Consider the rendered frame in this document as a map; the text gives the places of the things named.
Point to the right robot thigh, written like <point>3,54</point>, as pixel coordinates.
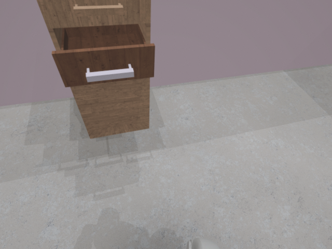
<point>201,243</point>

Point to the cabinet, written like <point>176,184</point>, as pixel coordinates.
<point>112,108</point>

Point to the drawer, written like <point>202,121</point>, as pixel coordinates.
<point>103,48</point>

